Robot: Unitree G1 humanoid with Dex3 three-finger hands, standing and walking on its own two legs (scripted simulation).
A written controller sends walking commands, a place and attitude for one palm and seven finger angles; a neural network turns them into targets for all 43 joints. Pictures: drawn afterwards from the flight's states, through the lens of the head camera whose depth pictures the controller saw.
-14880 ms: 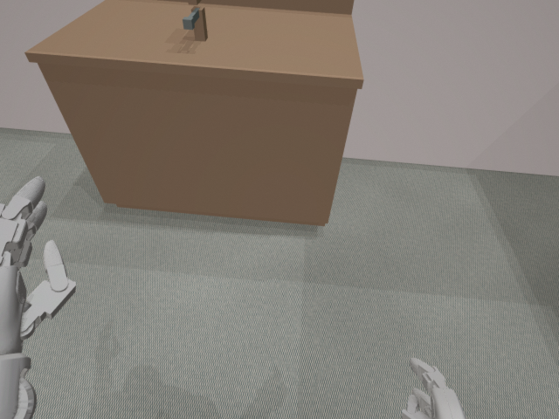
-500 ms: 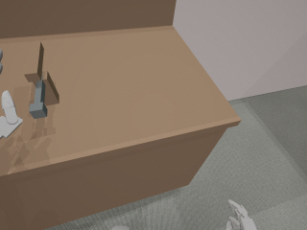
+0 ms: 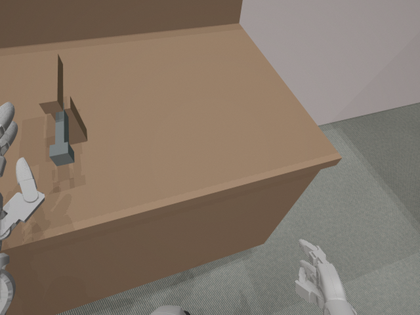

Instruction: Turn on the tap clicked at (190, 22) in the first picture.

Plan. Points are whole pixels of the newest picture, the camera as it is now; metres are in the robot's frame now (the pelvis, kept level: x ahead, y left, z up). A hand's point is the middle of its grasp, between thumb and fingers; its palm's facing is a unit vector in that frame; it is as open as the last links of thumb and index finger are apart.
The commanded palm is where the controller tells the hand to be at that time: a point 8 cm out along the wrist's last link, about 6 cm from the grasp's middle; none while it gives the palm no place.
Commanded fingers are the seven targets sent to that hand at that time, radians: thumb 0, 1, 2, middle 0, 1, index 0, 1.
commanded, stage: come to a stop and stand still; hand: left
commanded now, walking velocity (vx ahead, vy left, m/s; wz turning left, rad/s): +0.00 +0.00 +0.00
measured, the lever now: (62, 154) +0.33 +0.30 +0.11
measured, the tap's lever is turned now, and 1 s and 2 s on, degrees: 0 0 0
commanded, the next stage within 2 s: look again from close up in 0.52 s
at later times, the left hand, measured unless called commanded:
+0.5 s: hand (63, 206) +0.21 +0.22 +0.16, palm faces +0.40 -0.83 -0.38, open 7.4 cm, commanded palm +0.15 +0.26 +0.18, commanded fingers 0.00 0.90 0.90 -0.20 -0.30 -0.20 -0.30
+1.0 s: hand (61, 204) +0.22 +0.22 +0.16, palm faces +0.42 -0.83 -0.36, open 7.4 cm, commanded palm +0.16 +0.26 +0.18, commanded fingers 0.00 0.90 0.90 -0.20 -0.30 -0.20 -0.30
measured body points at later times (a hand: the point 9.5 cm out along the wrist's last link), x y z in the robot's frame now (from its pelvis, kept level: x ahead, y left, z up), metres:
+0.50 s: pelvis +0.00 -0.02 +0.00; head +0.02 -0.01 +0.45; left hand +0.19 +0.26 +0.18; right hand +0.17 -0.26 -0.08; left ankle +0.05 +0.08 -0.74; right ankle +0.00 -0.18 -0.74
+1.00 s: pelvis +0.01 -0.02 +0.00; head +0.03 -0.01 +0.45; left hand +0.19 +0.27 +0.18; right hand +0.20 -0.24 -0.07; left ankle +0.05 +0.08 -0.74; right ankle +0.00 -0.18 -0.74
